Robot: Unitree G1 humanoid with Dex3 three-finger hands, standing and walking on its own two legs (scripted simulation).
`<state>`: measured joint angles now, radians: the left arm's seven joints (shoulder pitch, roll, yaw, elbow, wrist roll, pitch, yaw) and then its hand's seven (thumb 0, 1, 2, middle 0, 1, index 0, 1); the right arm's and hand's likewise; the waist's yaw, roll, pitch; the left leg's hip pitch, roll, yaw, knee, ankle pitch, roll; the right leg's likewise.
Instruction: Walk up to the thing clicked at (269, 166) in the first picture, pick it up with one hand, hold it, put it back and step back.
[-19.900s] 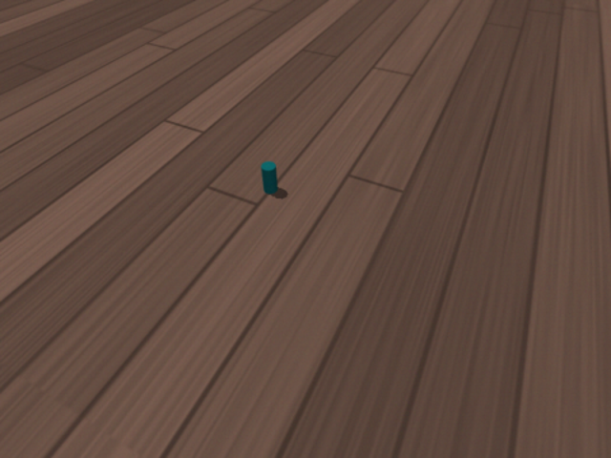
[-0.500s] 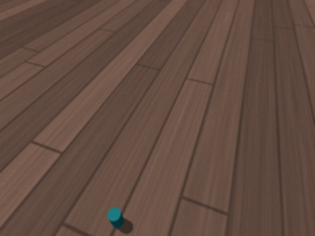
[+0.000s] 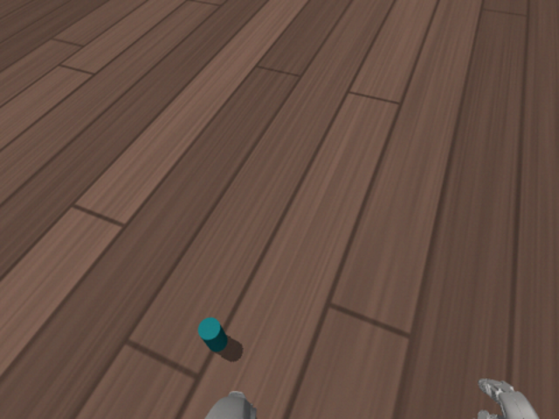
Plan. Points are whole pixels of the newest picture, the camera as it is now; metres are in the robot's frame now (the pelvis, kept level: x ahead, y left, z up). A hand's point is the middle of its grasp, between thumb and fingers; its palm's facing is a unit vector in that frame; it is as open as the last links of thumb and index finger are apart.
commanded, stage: walk up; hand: left
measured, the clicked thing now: (213, 335) +0.44 +0.25 -0.68
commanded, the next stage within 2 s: none
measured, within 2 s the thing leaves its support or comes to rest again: neither
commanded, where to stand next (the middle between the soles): +0.10 +0.04 m, yaw +2 degrees
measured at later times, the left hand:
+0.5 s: hand out of the picture +0.06 +0.30 -0.13, palm faces +0.03 -0.92 -0.40, open 7.4 cm
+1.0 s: hand out of the picture +0.09 +0.30 -0.15, palm faces +0.01 -0.93 -0.37, open 7.4 cm
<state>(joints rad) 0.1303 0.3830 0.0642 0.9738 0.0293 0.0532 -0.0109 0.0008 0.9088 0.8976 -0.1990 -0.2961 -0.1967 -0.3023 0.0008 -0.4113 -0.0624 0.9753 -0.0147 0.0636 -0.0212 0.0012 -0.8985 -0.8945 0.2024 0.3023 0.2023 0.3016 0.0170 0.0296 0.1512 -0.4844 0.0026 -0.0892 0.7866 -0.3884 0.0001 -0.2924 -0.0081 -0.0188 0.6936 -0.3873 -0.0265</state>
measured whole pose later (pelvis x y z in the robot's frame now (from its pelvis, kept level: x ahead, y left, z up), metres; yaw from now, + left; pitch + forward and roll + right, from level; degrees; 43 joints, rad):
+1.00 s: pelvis -0.02 +0.03 +0.00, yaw +2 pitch -2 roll +0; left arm 0.11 0.41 0.05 0.91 0.00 0.05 0.01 0.00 0.91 0.90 -0.20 -0.30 -0.20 -0.30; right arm 0.19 -0.36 -0.04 0.95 -0.04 0.01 0.00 0.00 -0.90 -0.89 0.20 0.30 0.20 0.30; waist -0.01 -0.04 0.15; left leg -0.27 0.02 0.01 0.67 -0.37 0.01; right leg -0.47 0.07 0.12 1.02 -0.46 -0.02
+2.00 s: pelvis +0.04 +0.05 +0.00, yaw -1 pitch -3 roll +0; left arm 0.38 0.44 0.06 0.92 0.02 -0.01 -0.03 0.01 0.90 0.90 -0.20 -0.30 -0.20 -0.30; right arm 0.26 -0.44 -0.09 0.92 -0.03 -0.05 0.04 0.00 -0.90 -0.89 0.20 0.30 0.20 0.30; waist 0.03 -0.02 0.10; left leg -0.33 0.00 0.03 0.59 -0.19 0.01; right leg -0.15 -0.08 0.02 0.67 -0.44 0.00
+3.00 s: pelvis +0.05 +0.01 +0.02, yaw +2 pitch -2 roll +0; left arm 0.13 0.35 0.00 1.09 0.00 -0.02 -0.02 0.01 0.91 0.90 -0.20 -0.30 -0.20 -0.30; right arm 0.15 -0.37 0.01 1.08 -0.01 -0.01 0.02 0.00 -0.90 -0.89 0.20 0.30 0.20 0.30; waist 0.01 0.02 0.05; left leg -0.16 0.00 -0.02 0.47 -0.27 -0.01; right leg -0.25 -0.02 -0.04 0.45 -0.17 0.00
